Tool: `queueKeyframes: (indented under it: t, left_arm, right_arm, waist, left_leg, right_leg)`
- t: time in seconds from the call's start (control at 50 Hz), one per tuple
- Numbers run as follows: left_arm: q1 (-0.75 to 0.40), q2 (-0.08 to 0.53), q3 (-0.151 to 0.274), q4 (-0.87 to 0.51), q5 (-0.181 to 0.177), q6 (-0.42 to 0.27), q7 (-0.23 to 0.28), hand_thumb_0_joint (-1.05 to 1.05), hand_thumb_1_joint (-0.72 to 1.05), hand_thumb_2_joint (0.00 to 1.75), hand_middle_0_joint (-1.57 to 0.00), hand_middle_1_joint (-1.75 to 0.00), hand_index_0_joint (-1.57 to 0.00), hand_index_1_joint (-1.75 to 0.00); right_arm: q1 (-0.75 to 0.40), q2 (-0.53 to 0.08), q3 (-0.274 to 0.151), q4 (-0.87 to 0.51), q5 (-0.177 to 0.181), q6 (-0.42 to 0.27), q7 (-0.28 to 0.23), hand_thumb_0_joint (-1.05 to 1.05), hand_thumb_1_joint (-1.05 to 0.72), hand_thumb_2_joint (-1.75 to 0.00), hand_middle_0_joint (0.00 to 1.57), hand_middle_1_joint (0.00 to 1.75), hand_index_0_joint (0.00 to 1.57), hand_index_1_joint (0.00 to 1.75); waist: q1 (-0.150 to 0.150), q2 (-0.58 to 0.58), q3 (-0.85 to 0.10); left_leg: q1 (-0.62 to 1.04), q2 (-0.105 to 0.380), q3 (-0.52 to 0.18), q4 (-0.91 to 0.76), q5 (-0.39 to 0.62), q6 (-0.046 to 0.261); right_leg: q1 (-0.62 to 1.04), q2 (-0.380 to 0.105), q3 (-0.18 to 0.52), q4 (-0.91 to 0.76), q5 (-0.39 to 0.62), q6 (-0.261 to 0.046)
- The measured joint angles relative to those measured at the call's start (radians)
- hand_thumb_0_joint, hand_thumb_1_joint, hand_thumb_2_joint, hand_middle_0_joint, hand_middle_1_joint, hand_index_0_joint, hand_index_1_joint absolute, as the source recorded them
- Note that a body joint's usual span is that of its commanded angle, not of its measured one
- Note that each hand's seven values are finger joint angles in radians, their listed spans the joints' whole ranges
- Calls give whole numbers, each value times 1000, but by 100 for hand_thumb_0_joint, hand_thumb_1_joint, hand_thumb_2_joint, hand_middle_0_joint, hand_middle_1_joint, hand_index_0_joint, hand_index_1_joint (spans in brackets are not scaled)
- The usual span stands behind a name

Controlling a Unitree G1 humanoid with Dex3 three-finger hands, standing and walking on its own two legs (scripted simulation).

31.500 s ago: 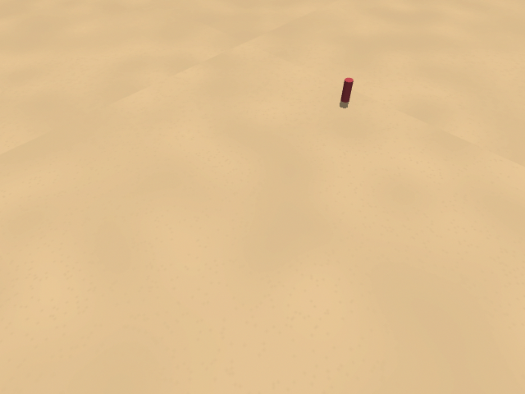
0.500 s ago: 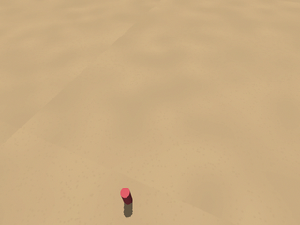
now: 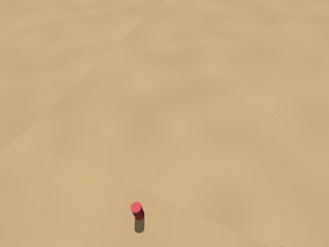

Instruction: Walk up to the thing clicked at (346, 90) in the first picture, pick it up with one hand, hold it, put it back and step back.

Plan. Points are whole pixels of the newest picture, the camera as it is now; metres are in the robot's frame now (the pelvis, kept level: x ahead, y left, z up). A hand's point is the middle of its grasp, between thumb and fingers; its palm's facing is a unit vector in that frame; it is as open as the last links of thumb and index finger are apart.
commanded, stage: step back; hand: left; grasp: from the side
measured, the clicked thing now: (137, 211) +0.40 +0.18 -0.71
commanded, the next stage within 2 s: none
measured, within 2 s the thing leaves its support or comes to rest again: neither
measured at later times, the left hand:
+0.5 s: hand out of the picture +0.07 +0.32 -0.17, palm faces -0.07 -0.93 -0.35, open 7.4 cm
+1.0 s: hand out of the picture -0.03 +0.34 -0.16, palm faces -0.02 -0.92 -0.39, open 7.4 cm
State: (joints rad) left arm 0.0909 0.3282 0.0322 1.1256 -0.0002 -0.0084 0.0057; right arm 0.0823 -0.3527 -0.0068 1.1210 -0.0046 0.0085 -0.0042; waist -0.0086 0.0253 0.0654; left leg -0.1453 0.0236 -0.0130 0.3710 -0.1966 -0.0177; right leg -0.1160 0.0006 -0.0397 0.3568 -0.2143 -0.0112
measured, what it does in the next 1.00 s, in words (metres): walks backwards: left foot, then right foot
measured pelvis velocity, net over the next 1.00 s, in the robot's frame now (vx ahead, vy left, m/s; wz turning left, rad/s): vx -0.17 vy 0.09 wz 0.02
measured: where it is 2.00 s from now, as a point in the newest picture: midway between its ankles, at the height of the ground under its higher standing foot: outside the picture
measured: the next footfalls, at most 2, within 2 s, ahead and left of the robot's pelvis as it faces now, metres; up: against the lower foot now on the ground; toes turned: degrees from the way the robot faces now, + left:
left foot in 0.24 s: -0.02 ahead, +0.15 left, +0.00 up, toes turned -1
right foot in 0.64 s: -0.06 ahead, -0.05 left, +0.00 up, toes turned +1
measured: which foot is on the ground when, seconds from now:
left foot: down 0.00-0.06, up 0.08-0.22, down 0.24-0.68, up 0.70-0.98, down 1.00-1.00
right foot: down 0.00-0.26, up 0.28-0.62, down 0.64-1.00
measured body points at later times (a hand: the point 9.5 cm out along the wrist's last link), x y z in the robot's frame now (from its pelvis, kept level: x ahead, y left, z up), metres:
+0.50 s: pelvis -0.07 +0.07 -0.01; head +0.02 +0.08 +0.43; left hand +0.08 +0.36 -0.15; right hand -0.01 -0.25 -0.13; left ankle -0.06 +0.15 -0.75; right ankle -0.11 -0.08 -0.68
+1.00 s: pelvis -0.17 +0.09 -0.03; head -0.10 +0.09 +0.42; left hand -0.03 +0.39 -0.14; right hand -0.08 -0.24 -0.14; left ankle -0.20 +0.20 -0.75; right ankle -0.10 -0.05 -0.75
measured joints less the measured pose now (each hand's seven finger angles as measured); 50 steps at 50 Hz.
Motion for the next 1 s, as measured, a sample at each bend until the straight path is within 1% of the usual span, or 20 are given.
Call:
queueKeyframes:
  t: [0.06,0.16,0.2,0.24,0.26,0.28,0.32,0.36,0.4,0.44,0.56,0.6,0.64,0.66,0.7,0.76,0.84,0.9,0.96,1.0]
  left_arm:
    - [-17,12,18,-44,-2,8,4,0,90,90,-21,-31,-20,-30]
    - [-31,31,33,-112,22,31,8,0,90,90,-21,-31,-20,-30]
    - [-42,40,33,-135,27,38,9,0,90,90,-21,-31,-20,-30]
    - [-53,48,30,-163,24,45,8,1,90,90,-21,-31,-20,-30]
    - [-64,54,31,-177,18,51,8,1,90,90,-20,-31,-20,-30]
    - [-78,62,33,-188,12,57,10,1,90,90,-20,-30,-20,-30]
    - [-93,70,36,-206,7,67,19,1,90,90,-20,-30,-20,-30]
    - [-94,66,33,-214,7,72,27,1,90,90,-20,-30,-20,-30]
    - [-87,61,27,-223,1,74,27,0,91,90,-20,-30,-20,-30]
    - [-71,54,23,-233,0,72,24,0,91,90,-20,-30,-20,-30]
    - [-24,45,23,-242,8,66,18,0,90,90,-20,-30,-20,-30]
    - [-12,44,27,-243,10,63,15,0,90,90,-20,-30,-20,-30]
    - [4,43,30,-244,16,54,13,0,90,90,-20,-30,-20,-30]
    - [7,35,34,-238,19,47,14,0,90,90,-20,-30,-20,-30]
    - [17,15,31,-234,25,42,9,0,90,90,-20,-30,-20,-30]
    - [37,21,27,-255,27,40,1,1,90,90,-20,-30,-20,-30]
    - [37,15,31,-283,25,43,7,1,90,90,-21,-31,-20,-30]
    - [25,16,30,-315,31,44,10,1,90,90,-21,-31,-20,-30]
    - [8,27,27,-346,34,47,12,1,90,90,-21,-31,-20,-30]
    - [-4,42,25,-361,27,55,9,1,90,90,-21,-31,-20,-30]
  right_arm:
    - [-23,-14,-14,-47,7,12,1,0,-91,-89,20,30,20,30]
    - [-8,-39,-39,-117,6,38,10,0,-91,-89,20,30,20,30]
    - [16,-47,-43,-135,9,39,11,0,-91,-89,20,30,20,30]
    - [44,-56,-46,-144,3,33,10,0,-91,-89,20,30,20,30]
    - [51,-53,-50,-142,-3,30,7,0,-91,-89,20,30,20,30]
    - [53,-41,-53,-140,-10,28,4,0,-91,-89,20,30,20,30]
    - [64,-18,-47,-146,-17,25,4,0,-91,-89,20,30,20,30]
    - [79,-3,-40,-157,-18,24,2,0,-91,-89,20,30,20,30]
    - [86,7,-35,-167,-21,27,-7,0,-91,-89,20,30,20,30]
    - [82,10,-33,-180,-20,28,-15,0,-90,-89,20,30,20,30]
    - [54,11,-33,-236,-11,19,-28,0,-90,-89,21,30,20,30]
    - [45,6,-31,-250,-9,20,-25,0,-90,-89,21,30,20,30]
    - [38,-2,-30,-257,-5,26,-21,0,-90,-89,21,30,20,30]
    - [29,-11,-31,-253,-1,30,-19,0,-90,-89,21,30,20,30]
    - [16,-25,-35,-242,8,40,-18,0,-90,-89,21,30,20,30]
    - [18,-18,-34,-233,9,52,-17,0,-91,-89,20,30,20,30]
    - [40,-36,-29,-242,14,42,-14,0,-91,-89,20,30,20,30]
    - [56,-57,-29,-248,14,37,-18,0,-91,-89,20,30,20,30]
    - [70,-66,-33,-249,8,31,-20,0,-91,-89,20,30,20,30]
    - [79,-63,-40,-246,-1,22,-20,0,-91,-89,20,30,20,30]
  waist:
    - [-4,1,56]
    - [-2,-28,97]
    - [-11,-36,98]
    - [-20,-35,97]
    - [-21,-45,104]
    - [-16,-67,120]
    - [-14,-84,140]
    - [-29,-76,140]
    - [-32,-70,134]
    - [-28,-64,133]
    - [-27,-47,143]
    - [-25,-40,143]
    - [-17,-32,135]
    - [-15,-11,139]
    - [-28,39,138]
    - [2,6,118]
    - [16,-13,98]
    - [18,-11,97]
    - [6,-10,108]
    - [-3,-23,119]
  left_leg:
    - [-81,-4,-7,127,-12,22]
    - [-189,-65,-26,420,-238,62]
    - [-180,-63,-23,415,-228,67]
    - [-132,-45,-17,291,-115,61]
    - [-114,-52,-16,256,-150,49]
    - [-111,-66,-6,257,-167,50]
    - [-115,-72,0,263,-165,59]
    - [-120,-63,-14,244,-144,65]
    - [-119,-59,-12,208,-117,69]
    - [-117,-57,1,184,-98,73]
    - [-130,-63,38,201,-88,82]
    - [-146,-64,49,229,-94,81]
    - [-169,-62,63,275,-111,76]
    - [-178,-49,61,305,-123,72]
    - [-197,-33,18,352,-132,61]
    - [-256,-111,-45,587,-311,33]
    - [-285,-157,-117,767,-314,14]
    - [-246,-132,-122,702,-305,0]
    - [-165,-76,-84,474,-286,0]
    - [-98,-54,-53,283,-192,13]
  right_leg:
    - [-42,-1,-2,51,-9,-5]
    - [-126,-38,21,144,-31,7]
    - [-159,-51,20,180,-43,22]
    - [-197,-58,13,238,-66,41]
    - [-219,-67,18,276,-80,42]
    - [-240,-67,54,327,-102,27]
    - [-278,-7,137,465,-254,4]
    - [-308,63,177,597,-339,-6]
    - [-331,102,195,693,-332,-10]
    - [-335,113,198,740,-304,-6]
    - [-250,74,166,582,-273,21]
    - [-212,51,138,472,-252,15]
    - [-160,33,111,323,-173,0]
    - [-143,42,102,287,-129,-4]
    - [-134,67,72,277,-118,-11]
    - [-154,37,96,283,-108,-23]
    - [-175,5,102,220,-46,-14]
    - [-208,-2,94,208,-15,-3]
    - [-243,-9,68,234,-7,15]
    - [-275,-20,54,288,-20,29]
